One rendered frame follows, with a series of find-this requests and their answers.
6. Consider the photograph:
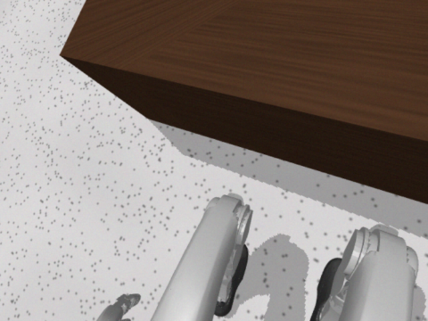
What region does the right robot foot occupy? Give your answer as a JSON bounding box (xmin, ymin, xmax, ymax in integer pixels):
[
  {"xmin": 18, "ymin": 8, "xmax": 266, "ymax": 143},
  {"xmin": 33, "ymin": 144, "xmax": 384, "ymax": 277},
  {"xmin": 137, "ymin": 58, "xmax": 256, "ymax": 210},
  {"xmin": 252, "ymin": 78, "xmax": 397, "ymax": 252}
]
[{"xmin": 310, "ymin": 258, "xmax": 342, "ymax": 321}]

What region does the left robot foot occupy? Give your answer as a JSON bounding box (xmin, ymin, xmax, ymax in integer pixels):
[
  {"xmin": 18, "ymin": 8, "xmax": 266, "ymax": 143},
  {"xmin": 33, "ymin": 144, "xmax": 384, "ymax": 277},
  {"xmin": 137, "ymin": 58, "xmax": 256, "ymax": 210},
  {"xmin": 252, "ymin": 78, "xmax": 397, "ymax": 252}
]
[{"xmin": 214, "ymin": 244, "xmax": 248, "ymax": 317}]

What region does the left robot hand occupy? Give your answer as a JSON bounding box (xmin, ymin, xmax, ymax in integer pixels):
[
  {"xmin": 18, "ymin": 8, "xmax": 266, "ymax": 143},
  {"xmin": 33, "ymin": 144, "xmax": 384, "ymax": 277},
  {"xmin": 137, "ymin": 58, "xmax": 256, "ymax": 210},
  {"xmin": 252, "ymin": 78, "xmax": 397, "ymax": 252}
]
[{"xmin": 97, "ymin": 294, "xmax": 141, "ymax": 321}]

